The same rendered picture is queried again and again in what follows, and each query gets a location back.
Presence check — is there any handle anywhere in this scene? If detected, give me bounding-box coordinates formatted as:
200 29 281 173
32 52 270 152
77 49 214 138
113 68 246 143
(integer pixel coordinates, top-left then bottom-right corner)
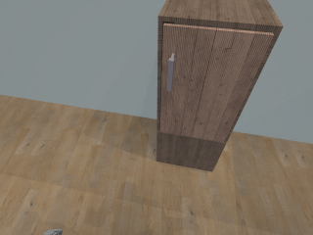
166 53 175 92

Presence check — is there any cupboard door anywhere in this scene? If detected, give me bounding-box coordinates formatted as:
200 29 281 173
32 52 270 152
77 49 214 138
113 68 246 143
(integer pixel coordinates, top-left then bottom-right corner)
159 23 274 142

